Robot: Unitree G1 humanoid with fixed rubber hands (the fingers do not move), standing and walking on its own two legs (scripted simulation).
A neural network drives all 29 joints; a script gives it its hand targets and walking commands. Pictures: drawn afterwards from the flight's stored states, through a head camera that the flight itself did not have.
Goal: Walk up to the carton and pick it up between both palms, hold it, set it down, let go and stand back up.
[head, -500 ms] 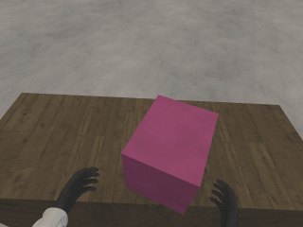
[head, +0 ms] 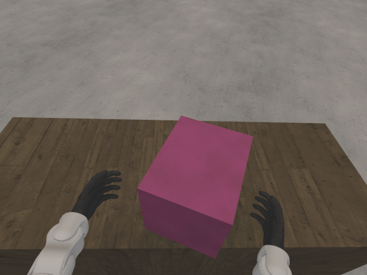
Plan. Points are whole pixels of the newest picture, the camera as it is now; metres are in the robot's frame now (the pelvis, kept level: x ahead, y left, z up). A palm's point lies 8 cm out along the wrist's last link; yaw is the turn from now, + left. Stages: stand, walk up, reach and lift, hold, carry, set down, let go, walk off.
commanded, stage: reach and lift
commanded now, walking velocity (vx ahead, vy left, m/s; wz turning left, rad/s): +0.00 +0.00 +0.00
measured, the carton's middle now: (197, 184) +0.37 -0.04 -0.05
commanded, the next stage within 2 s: none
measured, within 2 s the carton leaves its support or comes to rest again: neither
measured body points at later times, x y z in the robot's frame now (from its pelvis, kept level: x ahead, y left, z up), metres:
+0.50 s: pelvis -0.02 +0.00 +0.00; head +0.00 +0.02 +0.45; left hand +0.37 +0.17 +0.07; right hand +0.29 -0.20 +0.04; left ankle -0.03 +0.11 -0.75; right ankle +0.00 -0.14 -0.75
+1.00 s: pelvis -0.01 +0.00 +0.00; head +0.00 +0.01 +0.45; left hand +0.44 +0.13 +0.10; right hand +0.34 -0.22 +0.07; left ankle -0.03 +0.11 -0.75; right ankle +0.00 -0.14 -0.75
